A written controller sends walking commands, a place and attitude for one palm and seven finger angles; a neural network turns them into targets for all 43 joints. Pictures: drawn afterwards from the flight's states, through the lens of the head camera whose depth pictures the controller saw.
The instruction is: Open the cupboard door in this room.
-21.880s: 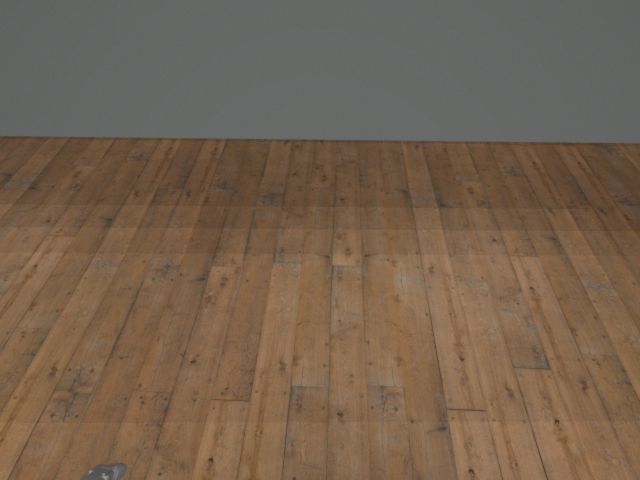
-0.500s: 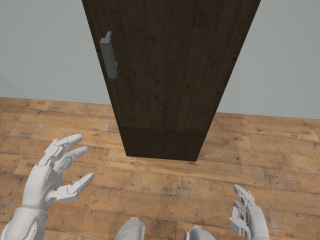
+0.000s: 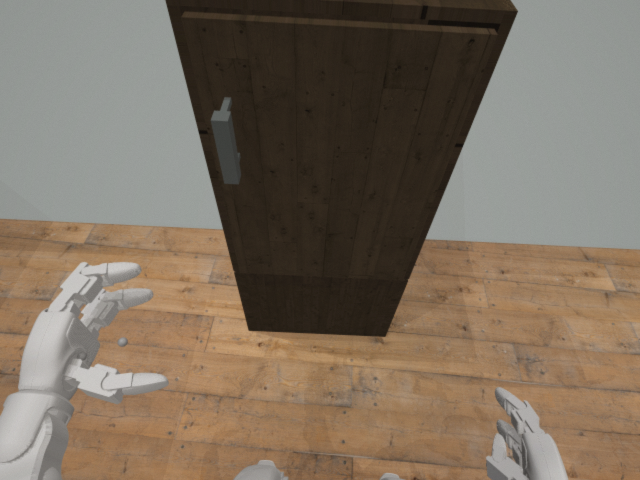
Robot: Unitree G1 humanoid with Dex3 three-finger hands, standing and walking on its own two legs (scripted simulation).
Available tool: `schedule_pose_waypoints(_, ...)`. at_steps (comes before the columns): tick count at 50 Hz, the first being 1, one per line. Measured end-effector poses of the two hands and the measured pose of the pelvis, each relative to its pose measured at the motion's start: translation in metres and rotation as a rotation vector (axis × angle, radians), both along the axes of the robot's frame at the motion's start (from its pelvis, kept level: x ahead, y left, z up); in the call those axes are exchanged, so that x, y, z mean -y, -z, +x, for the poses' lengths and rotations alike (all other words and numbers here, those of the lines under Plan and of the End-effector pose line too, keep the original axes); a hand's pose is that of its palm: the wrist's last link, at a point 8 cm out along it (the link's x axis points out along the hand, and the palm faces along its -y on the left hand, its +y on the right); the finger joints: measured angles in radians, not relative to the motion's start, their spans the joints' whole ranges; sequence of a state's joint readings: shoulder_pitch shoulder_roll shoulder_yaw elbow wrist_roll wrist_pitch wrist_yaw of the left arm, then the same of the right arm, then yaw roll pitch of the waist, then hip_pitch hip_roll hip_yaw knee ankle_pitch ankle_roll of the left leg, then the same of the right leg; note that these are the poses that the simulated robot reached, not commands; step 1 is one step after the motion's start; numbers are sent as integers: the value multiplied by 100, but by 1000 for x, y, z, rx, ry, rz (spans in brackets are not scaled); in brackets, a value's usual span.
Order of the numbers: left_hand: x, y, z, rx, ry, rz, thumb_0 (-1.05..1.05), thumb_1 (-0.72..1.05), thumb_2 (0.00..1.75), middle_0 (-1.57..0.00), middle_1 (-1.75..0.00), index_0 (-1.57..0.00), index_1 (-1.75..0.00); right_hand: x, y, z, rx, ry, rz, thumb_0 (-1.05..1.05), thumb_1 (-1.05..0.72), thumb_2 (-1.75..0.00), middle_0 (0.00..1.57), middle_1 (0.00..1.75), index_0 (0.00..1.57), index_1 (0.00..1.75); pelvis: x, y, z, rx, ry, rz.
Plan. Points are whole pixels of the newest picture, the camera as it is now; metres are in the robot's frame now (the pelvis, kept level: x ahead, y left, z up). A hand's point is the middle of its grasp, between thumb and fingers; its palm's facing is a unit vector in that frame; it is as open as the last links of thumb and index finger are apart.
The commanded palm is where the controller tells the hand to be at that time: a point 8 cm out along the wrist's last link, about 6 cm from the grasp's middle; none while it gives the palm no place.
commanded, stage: raise the hand with hooked fingers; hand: left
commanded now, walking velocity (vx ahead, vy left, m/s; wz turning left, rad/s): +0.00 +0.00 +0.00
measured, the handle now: (229, 141) +0.58 +0.18 +0.08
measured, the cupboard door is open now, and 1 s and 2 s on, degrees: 0 0 0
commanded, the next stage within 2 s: move the hooked fingers beside the handle in 0.96 s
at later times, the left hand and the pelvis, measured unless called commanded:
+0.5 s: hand (85, 276) +0.30 +0.28 +0.11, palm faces +0.05 -1.00 -0.04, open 14.0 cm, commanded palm +0.27 +0.32 +0.11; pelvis +0.01 +0.00 +0.02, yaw +0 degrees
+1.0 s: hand (102, 283) +0.29 +0.26 +0.11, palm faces +0.05 -1.00 -0.03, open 14.0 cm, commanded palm +0.27 +0.31 +0.11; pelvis +0.00 -0.01 +0.02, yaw -1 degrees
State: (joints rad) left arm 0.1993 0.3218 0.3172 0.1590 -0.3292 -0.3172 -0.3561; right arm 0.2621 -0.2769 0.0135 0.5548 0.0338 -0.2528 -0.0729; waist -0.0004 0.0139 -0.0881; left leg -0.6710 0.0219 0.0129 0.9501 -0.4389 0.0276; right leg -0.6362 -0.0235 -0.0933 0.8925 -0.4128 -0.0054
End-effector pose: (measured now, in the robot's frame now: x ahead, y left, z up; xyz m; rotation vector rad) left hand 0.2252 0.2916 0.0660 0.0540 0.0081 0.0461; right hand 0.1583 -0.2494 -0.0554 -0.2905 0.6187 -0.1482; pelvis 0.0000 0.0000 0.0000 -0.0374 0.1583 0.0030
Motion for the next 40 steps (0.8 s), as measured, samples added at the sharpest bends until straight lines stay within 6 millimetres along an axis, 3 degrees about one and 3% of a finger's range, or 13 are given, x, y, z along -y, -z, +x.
schedule_pose_waypoints(7, -15, -13, 13, -7, -6, -2, -1, -39, 35, -29, -113, -30, -113, -22, -6, 17, 24, -48, 38, 1, -90, -90, 21, 30, 20, 30, -4, -6, 4, 16, -4, -3)
schedule_pose_waypoints(13, -27, -25, 24, -4, -14, -8, -1, -46, 32, -30, -118, -30, -118, -30, -4, 16, -4, -59, 54, 1, -90, -90, 21, 30, 21, 30, -5, -11, 7, 25, -3, -2)
schedule_pose_waypoints(27, -42, -50, 53, 23, -4, -20, -2, -50, 30, -30, -120, -30, -120, -6, -4, -9, -80, 11, 21, 1, -90, -90, 21, 30, 21, 30, -2, -19, 9, 41, 8, 5)
schedule_pose_waypoints(40, -27, -41, 50, 9, -9, -30, -2, -50, 30, -30, -120, -30, -120, 7, -6, -18, -89, 31, 18, 1, -90, -90, 21, 30, 20, 30, 5, -20, 5, 47, 17, 13)
